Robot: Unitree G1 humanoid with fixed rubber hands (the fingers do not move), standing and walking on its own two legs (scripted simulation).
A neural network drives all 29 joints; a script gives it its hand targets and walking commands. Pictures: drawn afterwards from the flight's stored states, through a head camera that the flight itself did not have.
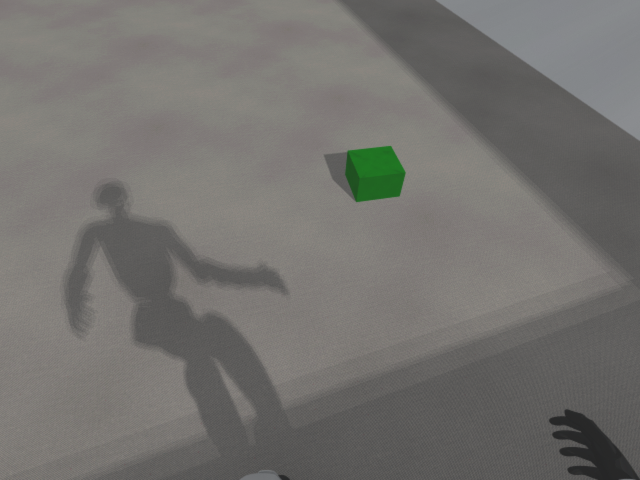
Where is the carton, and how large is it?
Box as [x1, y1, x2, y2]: [345, 146, 405, 201]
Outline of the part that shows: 390,146 348,151 345,174 356,201 399,195 405,172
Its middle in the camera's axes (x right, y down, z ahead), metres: +0.24 -0.33 +1.80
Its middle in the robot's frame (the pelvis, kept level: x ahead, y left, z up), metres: +1.49 -0.11 -0.68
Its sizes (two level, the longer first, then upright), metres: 0.210 0.196 0.141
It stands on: the floor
